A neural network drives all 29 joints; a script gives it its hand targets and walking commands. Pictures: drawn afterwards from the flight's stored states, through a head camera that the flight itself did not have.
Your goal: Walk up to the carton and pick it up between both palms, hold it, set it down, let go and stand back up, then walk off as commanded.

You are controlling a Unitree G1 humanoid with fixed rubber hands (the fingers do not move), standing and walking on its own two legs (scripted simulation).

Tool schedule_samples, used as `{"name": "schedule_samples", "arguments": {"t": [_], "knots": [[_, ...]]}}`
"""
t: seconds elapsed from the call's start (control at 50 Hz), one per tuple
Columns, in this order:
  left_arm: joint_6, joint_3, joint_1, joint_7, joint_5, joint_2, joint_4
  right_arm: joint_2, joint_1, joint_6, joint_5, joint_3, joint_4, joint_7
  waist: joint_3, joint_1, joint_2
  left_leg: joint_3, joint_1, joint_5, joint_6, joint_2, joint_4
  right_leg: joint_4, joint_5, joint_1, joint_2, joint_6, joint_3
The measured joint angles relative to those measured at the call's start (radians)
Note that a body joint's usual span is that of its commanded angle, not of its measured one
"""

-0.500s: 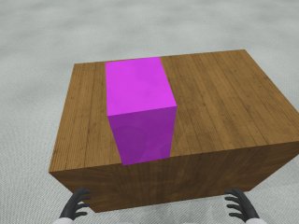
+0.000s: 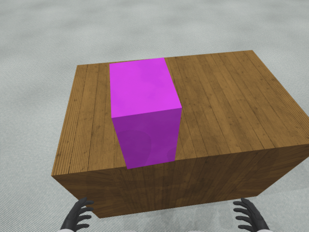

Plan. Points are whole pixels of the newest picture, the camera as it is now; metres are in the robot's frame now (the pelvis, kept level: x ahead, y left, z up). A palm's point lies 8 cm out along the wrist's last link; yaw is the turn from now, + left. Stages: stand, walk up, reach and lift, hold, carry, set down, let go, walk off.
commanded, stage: stand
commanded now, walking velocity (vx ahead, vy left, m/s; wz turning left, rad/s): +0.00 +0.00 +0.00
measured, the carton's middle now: (144, 116) +0.43 +0.06 +0.02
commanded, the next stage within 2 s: none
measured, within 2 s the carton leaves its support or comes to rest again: neither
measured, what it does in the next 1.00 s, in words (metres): stands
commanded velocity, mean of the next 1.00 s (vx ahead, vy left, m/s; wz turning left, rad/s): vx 0.00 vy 0.00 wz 0.00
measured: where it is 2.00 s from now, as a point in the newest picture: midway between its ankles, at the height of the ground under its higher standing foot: outside the picture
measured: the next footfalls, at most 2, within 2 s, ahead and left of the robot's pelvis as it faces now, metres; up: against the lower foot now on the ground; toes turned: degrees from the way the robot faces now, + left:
none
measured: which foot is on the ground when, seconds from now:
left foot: down 0.00-1.00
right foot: down 0.00-1.00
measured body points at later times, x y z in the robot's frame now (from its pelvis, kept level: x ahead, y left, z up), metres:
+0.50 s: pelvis -0.01 +0.00 +0.00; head +0.00 +0.00 +0.45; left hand +0.13 +0.25 -0.10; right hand +0.13 -0.25 -0.10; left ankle +0.03 +0.13 -0.73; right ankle +0.03 -0.12 -0.73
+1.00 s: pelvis -0.01 +0.00 +0.01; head +0.00 +0.00 +0.46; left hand +0.13 +0.25 -0.10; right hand +0.13 -0.25 -0.11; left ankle +0.03 +0.13 -0.73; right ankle +0.03 -0.12 -0.73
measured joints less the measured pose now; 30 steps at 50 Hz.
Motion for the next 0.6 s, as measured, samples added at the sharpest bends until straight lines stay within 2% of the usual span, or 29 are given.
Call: {"name": "schedule_samples", "arguments": {"t": [0.6], "knots": [[-0.007, 0.0, 0.0, -0.003, 0.0, 0.005, 0.053, -0.003, 0.0, -0.005, 0.0, 0.0, 0.056, 0.004, -0.004, 0.0, 0.0, 0.0, 0.003, 0.037, 0.0, 0.0, -0.045, -0.038, 0.033, 0.0, 0.0, -0.001, 0.0]]}}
